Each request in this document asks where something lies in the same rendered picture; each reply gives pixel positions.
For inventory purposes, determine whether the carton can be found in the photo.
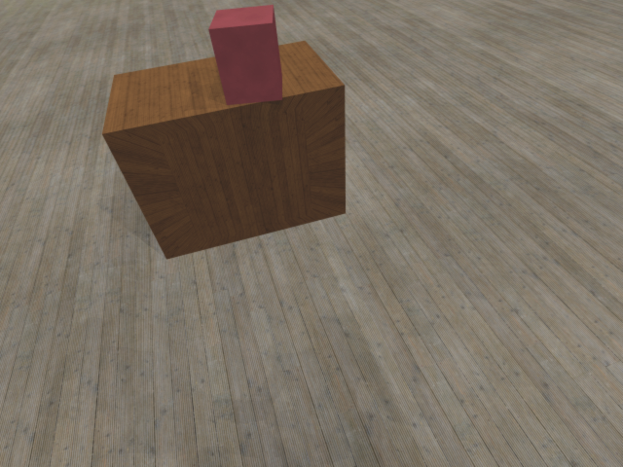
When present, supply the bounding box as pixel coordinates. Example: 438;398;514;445
208;5;282;105

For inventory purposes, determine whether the pedestal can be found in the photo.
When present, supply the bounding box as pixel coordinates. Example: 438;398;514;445
102;41;346;259

